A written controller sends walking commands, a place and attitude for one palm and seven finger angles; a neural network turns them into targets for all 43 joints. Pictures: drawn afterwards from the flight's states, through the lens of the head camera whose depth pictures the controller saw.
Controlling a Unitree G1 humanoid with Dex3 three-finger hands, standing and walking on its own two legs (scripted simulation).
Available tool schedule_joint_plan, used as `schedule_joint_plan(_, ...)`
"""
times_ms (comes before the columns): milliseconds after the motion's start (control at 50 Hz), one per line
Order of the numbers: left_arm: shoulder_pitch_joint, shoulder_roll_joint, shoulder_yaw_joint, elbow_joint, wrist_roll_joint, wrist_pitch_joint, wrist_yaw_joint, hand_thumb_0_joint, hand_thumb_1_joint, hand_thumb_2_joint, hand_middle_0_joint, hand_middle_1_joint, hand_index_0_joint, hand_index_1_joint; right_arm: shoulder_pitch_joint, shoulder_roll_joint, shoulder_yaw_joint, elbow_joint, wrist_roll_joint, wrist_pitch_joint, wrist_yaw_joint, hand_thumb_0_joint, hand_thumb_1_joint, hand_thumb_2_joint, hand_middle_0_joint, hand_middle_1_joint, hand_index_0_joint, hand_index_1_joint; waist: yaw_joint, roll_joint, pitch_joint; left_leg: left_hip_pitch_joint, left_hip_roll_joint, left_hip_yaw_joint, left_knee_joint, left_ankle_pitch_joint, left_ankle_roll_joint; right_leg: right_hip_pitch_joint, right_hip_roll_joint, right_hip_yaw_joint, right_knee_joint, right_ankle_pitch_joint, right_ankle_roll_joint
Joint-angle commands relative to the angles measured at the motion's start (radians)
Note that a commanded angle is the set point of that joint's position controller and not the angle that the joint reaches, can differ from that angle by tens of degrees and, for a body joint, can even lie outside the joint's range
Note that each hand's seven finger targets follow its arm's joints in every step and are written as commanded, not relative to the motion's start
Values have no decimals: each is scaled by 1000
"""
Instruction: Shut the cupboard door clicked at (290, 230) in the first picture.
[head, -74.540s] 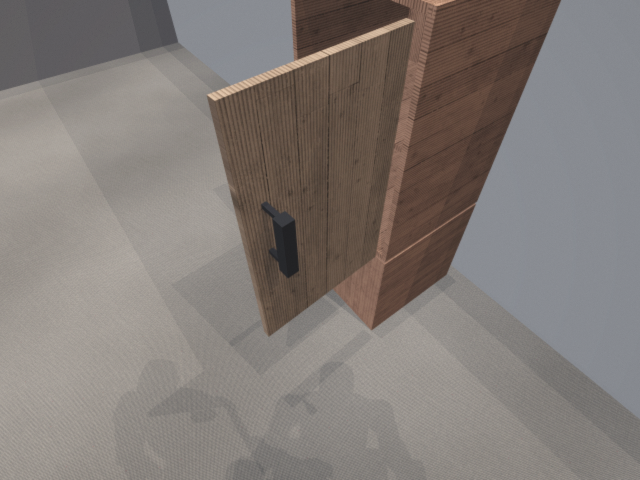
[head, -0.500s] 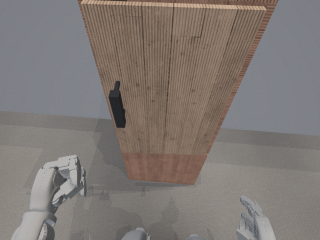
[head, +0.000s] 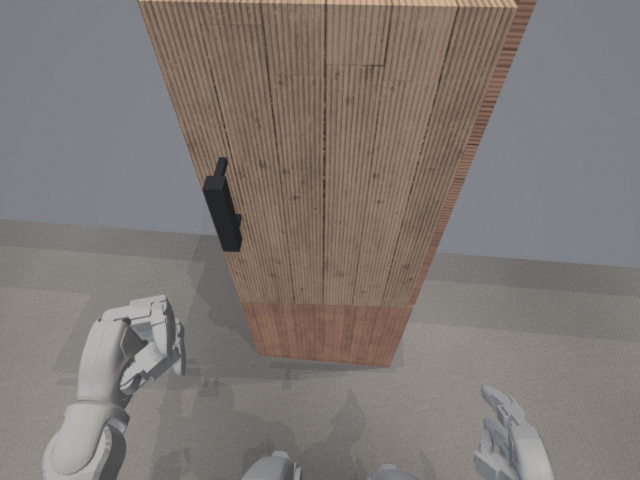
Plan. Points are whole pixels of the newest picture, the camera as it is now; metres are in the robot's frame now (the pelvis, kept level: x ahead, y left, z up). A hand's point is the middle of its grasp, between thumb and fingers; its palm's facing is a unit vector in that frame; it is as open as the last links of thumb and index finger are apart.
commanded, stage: bring the fist close to the handle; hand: left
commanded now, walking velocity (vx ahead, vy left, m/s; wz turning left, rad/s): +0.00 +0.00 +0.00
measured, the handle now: (227, 205) +0.46 +0.17 +0.07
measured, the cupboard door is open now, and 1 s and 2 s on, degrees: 3 3 0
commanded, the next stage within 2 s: push the door shut along its arc in 1.22 s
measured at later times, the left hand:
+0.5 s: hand (217, 294) +0.32 +0.15 +0.07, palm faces +0.01 -1.00 -0.02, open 3.1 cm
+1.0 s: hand (242, 257) +0.37 +0.13 +0.07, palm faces +0.02 -1.00 -0.01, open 3.1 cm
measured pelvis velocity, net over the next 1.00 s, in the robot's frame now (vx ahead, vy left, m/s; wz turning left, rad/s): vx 0.00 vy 0.01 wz -0.03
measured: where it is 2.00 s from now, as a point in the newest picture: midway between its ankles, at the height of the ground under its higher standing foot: outside the picture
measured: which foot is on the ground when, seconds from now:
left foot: down 0.00-1.00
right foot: down 0.00-1.00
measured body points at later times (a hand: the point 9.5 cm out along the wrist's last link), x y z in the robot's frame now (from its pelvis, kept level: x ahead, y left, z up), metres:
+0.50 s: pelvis +0.00 +0.00 +0.01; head +0.06 -0.01 +0.45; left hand +0.31 +0.20 +0.07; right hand +0.16 -0.24 -0.09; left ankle +0.02 +0.09 -0.66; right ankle +0.01 -0.09 -0.66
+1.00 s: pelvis +0.00 +0.01 +0.01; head +0.06 +0.00 +0.45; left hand +0.36 +0.18 +0.07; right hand +0.12 -0.24 -0.10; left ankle +0.02 +0.09 -0.66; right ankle +0.01 -0.09 -0.66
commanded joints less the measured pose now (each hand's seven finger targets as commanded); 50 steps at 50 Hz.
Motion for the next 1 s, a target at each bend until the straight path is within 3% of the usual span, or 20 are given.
schedule_joint_plan(0, -163, 116, 51, -189, 0, -49, 5, 0, 900, 900, -1300, -1500, -1300, -1500, -30, -113, -51, -142, 0, -51, -8, 0, -900, -900, 200, 300, 200, 300, -22, -26, -213, 126, 4, -35, -165, 230, -6, 173, -15, 107, -179, 226, 30)
schedule_joint_plan(100, -230, 92, 33, -148, 19, -29, 39, 0, 900, 900, -1300, -1500, -1300, -1500, -35, -109, -50, -140, -2, -35, -2, 0, -900, -900, 200, 300, 200, 300, -20, -35, -209, 138, 4, -31, -178, 245, -7, 181, -15, 100, -180, 253, 32)
schedule_joint_plan(180, -259, 116, 67, -88, 28, -33, 62, 0, 900, 900, -1300, -1500, -1300, -1500, -29, -110, -52, -129, -4, -19, 4, 0, -900, -900, 200, 300, 200, 300, -14, -66, -210, 117, 5, -25, -181, 253, -9, 207, -21, 112, -184, 277, 34)
schedule_joint_plan(220, -306, 80, 24, -94, 34, -43, 64, 0, 900, 900, -1300, -1500, -1300, -1500, -36, -107, -51, -130, -4, -16, 9, 0, -900, -900, 200, 300, 200, 300, -18, -28, -213, 136, 4, -23, -188, 248, -9, 192, -20, 103, -180, 269, 31)
schedule_joint_plan(240, -308, 93, 39, -86, 34, -46, 70, 0, 900, 900, -1300, -1500, -1300, -1500, -29, -111, -54, -127, -4, -14, 9, 0, -900, -900, 200, 300, 200, 300, -18, -54, -218, 137, 5, -27, -186, 266, -7, 203, -16, 102, -177, 287, 29)
schedule_joint_plan(320, -396, 81, 20, -33, 47, -56, 77, 0, 900, 900, -1300, -1500, -1300, -1500, -30, -111, -54, -110, -5, -3, 12, 0, -900, -900, 200, 300, 200, 300, -32, -56, -203, 137, 7, -22, -186, 242, -7, 176, -19, 106, -185, 269, 33)
schedule_joint_plan(380, -458, 83, 16, -15, 55, -65, 88, 0, 900, 900, -1300, -1500, -1300, -1500, -29, -112, -57, -97, -5, 0, 11, 0, -900, -900, 200, 300, 200, 300, -31, -33, -231, 157, 8, -25, -188, 256, -9, 178, -19, 104, -178, 279, 28)
schedule_joint_plan(420, -504, 46, -24, 5, 60, -64, 93, 0, 900, 900, -1300, -1500, -1300, -1500, -30, -109, -55, -93, -5, 3, 13, 0, -900, -900, 200, 300, 200, 300, -40, -23, -237, 172, 8, -25, -189, 251, -8, 163, -18, 98, -178, 275, 29)
schedule_joint_plan(480, -556, 69, 5, 51, 65, -64, 111, 0, 900, 900, -1300, -1500, -1300, -1500, -25, -112, -58, -81, -7, 10, 14, 0, -900, -900, 200, 300, 200, 300, -37, -63, -253, 163, 8, -25, -191, 257, -7, 183, -19, 103, -179, 286, 31)
schedule_joint_plan(580, -612, 64, 12, 130, 79, -63, 131, 0, 900, 900, -1300, -1500, -1300, -1500, -15, -110, -58, -70, -8, 30, 20, 0, -900, -900, 200, 300, 200, 300, -30, -54, -269, 168, 8, -20, -197, 278, -10, 197, -19, 102, -177, 317, 29)
schedule_joint_plan(620, -652, 47, -8, 145, 85, -66, 136, 0, 900, 900, -1300, -1500, -1300, -1500, -14, -109, -59, -66, -8, 36, 23, 0, -900, -900, 200, 300, 200, 300, -38, -30, -271, 185, 10, -19, -197, 285, -12, 182, -17, 98, -175, 325, 27)
schedule_joint_plan(680, -694, 36, -16, 186, 90, -74, 148, 0, 900, 900, -1300, -1500, -1300, -1500, -3, -111, -61, -59, -10, 43, 27, 0, -900, -900, 200, 300, 200, 300, -43, -55, -276, 190, 13, -24, -198, 292, -13, 175, -15, 92, -173, 329, 27)
schedule_joint_plan(760, -793, 13, -43, 231, 104, -85, 163, 0, 900, 900, -1300, -1500, -1300, -1500, 4, -113, -63, -48, -11, 52, 31, 0, -900, -900, 200, 300, 200, 300, -59, -40, -273, 202, 13, -29, -200, 282, -14, 146, -14, 87, -173, 312, 25)
schedule_joint_plan(800, -830, 24, -27, 266, 107, -89, 174, 0, 900, 900, -1300, -1500, -1300, -1500, 12, -115, -65, -38, -14, 56, 32, 0, -900, -900, 200, 300, 200, 300, -62, -53, -275, 194, 14, -27, -196, 274, -14, 143, -14, 90, -175, 310, 27)
schedule_joint_plan(860, -800, 49, 6, 285, 115, -98, 183, 0, 900, 900, -1300, -1500, -1300, -1500, 16, -115, -65, -46, -15, 66, 36, 0, -900, -900, 200, 300, 200, 300, -38, -38, -312, 197, 10, -22, -205, 295, -15, 179, -14, 92, -169, 330, 23)
schedule_joint_plan(920, -809, 38, -3, 290, 115, -107, 185, 0, 900, 900, -1300, -1500, -1300, -1500, 18, -114, -66, -49, -15, 76, 41, 0, -900, -900, 200, 300, 200, 300, -45, -64, -302, 195, 13, -20, -210, 291, -14, 177, -11, 89, -174, 330, 25)
schedule_joint_plan(980, -829, 28, -16, 284, 120, -119, 191, 0, 900, 900, -1300, -1500, -1300, -1500, 20, -114, -68, -47, -14, 80, 41, 0, -900, -900, 200, 300, 200, 300, -50, -46, -294, 207, 16, -23, -215, 288, -16, 161, -10, 86, -176, 321, 24)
